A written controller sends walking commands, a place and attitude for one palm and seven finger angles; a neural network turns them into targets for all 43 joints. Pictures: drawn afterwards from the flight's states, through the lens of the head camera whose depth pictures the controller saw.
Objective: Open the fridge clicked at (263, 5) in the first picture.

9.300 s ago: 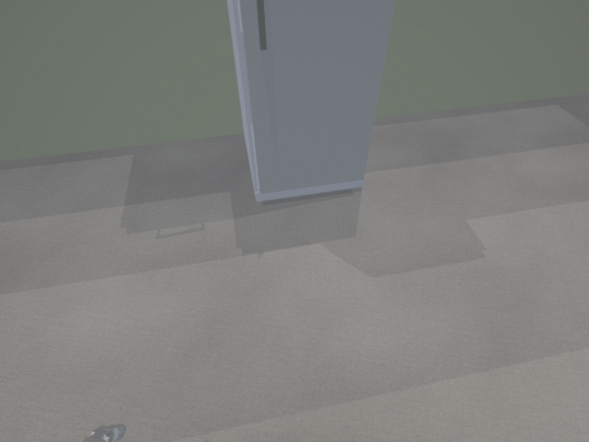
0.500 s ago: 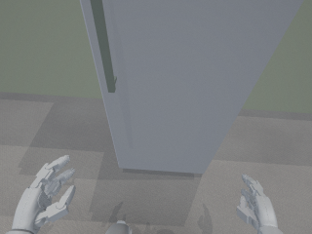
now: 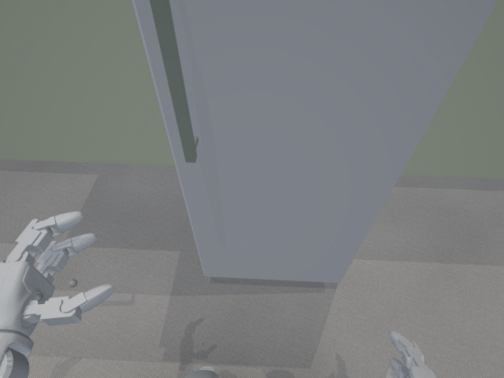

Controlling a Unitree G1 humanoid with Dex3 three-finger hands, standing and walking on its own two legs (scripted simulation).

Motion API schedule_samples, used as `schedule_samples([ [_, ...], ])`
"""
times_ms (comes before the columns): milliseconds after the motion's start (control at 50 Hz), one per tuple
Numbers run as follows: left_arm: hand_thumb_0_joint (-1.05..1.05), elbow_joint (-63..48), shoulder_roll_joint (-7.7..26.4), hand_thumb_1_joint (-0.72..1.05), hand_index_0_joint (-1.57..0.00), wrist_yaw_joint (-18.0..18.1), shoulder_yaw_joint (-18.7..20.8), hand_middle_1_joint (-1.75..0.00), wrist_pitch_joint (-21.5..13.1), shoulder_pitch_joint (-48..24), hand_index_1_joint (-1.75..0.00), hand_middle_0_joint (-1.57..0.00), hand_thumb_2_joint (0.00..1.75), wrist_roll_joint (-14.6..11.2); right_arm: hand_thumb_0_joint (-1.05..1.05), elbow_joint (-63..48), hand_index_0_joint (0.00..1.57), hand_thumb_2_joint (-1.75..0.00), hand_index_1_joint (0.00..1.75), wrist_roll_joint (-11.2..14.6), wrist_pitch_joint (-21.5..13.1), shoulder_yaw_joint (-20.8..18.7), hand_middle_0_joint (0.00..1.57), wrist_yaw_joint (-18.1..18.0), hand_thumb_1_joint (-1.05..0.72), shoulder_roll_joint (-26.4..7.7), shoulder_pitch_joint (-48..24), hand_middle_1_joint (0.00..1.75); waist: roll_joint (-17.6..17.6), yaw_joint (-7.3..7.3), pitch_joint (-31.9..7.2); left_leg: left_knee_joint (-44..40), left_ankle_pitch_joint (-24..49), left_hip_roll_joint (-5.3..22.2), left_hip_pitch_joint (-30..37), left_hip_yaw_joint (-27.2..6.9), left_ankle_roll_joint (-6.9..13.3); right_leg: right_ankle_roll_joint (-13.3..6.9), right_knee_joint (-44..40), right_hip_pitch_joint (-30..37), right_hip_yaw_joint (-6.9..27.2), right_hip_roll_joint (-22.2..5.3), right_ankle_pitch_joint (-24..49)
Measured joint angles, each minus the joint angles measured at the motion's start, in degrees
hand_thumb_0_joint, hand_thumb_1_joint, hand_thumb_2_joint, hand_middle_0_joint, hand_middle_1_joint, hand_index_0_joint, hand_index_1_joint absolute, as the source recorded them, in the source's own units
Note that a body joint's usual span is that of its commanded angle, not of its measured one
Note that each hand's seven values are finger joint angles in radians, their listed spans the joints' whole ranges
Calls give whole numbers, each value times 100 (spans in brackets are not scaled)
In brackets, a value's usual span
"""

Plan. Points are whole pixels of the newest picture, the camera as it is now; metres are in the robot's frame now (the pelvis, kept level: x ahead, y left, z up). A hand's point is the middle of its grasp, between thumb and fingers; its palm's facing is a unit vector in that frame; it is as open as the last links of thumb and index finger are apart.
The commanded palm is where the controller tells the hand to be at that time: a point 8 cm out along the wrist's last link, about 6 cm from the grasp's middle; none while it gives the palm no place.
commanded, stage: raise the hand to about handle height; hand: left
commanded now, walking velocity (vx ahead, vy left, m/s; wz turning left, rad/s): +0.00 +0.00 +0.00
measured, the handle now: (170, 31) +0.53 +0.15 +0.28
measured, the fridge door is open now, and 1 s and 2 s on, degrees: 0 0 0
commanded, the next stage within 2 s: move the hooked fingers beside the handle in 1.20 s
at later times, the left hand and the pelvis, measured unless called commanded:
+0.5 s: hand (32, 248) +0.24 +0.29 +0.14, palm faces +0.09 -0.99 -0.06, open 13.9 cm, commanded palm +0.21 +0.34 +0.16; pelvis +0.00 +0.02 +0.03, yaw +2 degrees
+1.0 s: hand (40, 221) +0.26 +0.27 +0.18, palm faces +0.10 -0.99 -0.04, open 14.0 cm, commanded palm +0.23 +0.32 +0.19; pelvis -0.01 +0.00 +0.03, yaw +1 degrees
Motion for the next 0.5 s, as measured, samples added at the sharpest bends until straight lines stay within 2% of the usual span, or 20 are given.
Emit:
schedule_samples([
  [60, 0, 18, -34, -2, -26, -48, -103, -89, -100, -83, -89, -27, 51, 71, 1, 51, 20, -90, 30, 11, -32, -47, 20, 17, -90, -172, -28, 30, -13, 55, 87, -52, 18, -37, 73, -17, 53, 43, -125, 121, -22, -29, 48],
  [160, 0, 68, 72, -14, -27, -226, -376, -96, 127, -266, -97, -28, 46, 234, 1, 48, 20, -90, 30, 27, -35, -62, 20, -59, -90, -288, -247, 30, -64, 105, 200, -216, 88, -86, 264, -5, 124, 101, -357, 344, -20, -69, 161],
  [300, -1, -20, 258, -30, -28, -93, -151, -107, 294, -760, -107, -29, 39, 178, 1, -81, 20, -90, 30, 55, 1, 77, 20, -95, -90, -127, -503, 30, -139, 167, 204, -570, 228, -117, 697, -21, 148, 128, -813, 827, -46, -79, 358],
  [440, -1, 351, 418, -43, -29, -249, -112, -115, 1059, -1310, -116, -30, 33, 210, 1, -203, 20, -90, 30, 128, 124, 289, 20, -136, -90, -67, -627, 30, 12, 297, 259, -958, 426, -170, 1081, -37, 179, 157, -1234, 1235, -77, -110, 571],
  [500, -1, 426, 448, -46, -29, -290, -127, -117, 1268, -1476, -118, -30, 32, 255, 1, -193, 20, -90, 30, 128, 169, 359, 20, -173, -90, -49, -649, 30, 45, 332, 308, -1126, 520, -188, 1226, -40, 180, 156, -1378, 1369, -84, -121, 651],
])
